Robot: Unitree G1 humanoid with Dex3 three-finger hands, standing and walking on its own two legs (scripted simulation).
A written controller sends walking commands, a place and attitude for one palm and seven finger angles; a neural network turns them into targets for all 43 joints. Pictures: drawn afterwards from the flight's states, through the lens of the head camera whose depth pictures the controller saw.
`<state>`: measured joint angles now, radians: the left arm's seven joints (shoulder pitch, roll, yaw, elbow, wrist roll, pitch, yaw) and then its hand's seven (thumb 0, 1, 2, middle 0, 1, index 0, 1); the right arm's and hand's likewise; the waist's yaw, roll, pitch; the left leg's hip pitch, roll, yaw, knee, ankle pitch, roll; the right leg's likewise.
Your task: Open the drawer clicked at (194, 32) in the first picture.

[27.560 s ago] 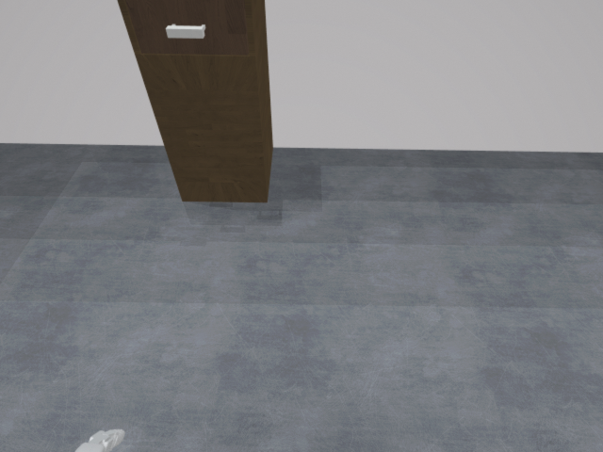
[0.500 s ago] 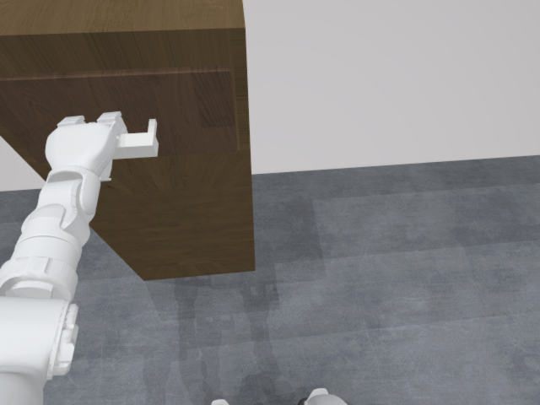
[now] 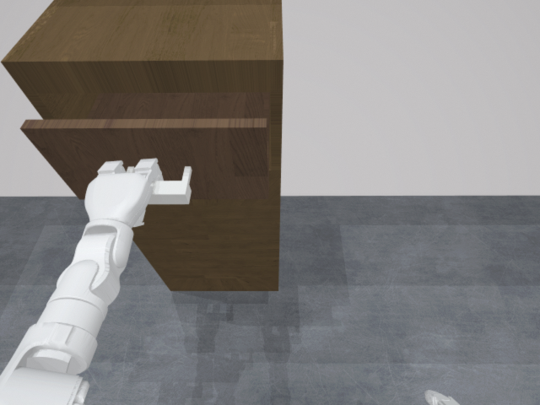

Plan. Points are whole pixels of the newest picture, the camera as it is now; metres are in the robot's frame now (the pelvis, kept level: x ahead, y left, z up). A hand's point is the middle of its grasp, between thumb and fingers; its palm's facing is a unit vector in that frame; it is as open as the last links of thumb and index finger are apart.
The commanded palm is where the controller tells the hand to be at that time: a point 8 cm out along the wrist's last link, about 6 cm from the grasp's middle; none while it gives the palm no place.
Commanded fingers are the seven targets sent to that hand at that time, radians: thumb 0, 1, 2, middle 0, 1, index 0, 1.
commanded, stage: pull the drawer open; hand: left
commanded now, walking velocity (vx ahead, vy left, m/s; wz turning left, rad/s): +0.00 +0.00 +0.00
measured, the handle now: (156, 182) +0.44 +0.21 +0.05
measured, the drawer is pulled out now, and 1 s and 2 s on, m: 0.08 0.20 0.30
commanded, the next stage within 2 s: none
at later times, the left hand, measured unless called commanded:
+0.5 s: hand (125, 249) +0.33 +0.24 +0.03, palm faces -0.02 -0.04 -1.00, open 5.9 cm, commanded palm +0.31 +0.22 +0.08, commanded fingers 0.00 0.90 0.90 -0.40 -1.35 -0.40 -1.35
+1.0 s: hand (114, 291) +0.27 +0.23 +0.03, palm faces -0.01 -0.06 -1.00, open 5.8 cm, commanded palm +0.24 +0.22 +0.08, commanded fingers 0.00 0.90 0.90 -0.40 -1.35 -0.40 -1.35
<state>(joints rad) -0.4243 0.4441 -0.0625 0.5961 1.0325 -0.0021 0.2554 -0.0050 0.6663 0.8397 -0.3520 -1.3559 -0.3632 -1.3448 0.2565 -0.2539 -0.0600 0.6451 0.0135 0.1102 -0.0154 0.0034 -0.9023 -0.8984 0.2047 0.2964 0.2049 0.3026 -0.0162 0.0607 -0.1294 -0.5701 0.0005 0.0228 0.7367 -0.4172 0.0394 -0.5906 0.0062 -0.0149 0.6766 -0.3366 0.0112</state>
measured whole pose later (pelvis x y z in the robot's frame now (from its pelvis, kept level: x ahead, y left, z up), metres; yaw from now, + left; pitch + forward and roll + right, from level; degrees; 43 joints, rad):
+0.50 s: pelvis -0.01 -0.02 +0.00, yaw +0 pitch +11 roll -1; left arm -0.22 0.44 -0.04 0.43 1.02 0.00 0.25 0.01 0.68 0.81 -0.35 -1.35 -0.36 -1.34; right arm 0.22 -0.25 -0.05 0.65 0.01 0.09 -0.05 0.01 -0.90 -0.90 0.20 0.30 0.20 0.30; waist 0.01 0.06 -0.10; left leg -0.50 0.00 0.02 0.71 -0.39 0.02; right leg -0.54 0.01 -0.02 0.68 -0.33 -0.01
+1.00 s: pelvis -0.01 -0.02 +0.00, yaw +0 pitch +8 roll +0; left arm 0.06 0.41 -0.03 0.17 1.02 0.02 0.26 0.03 0.68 0.80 -0.33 -1.35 -0.39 -1.34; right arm 0.14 -0.24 -0.04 0.63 -0.01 0.05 -0.04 0.01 -0.90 -0.90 0.20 0.30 0.20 0.30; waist 0.04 0.06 -0.09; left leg -0.44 0.00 0.02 0.69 -0.39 0.01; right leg -0.49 0.01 -0.02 0.68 -0.34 -0.01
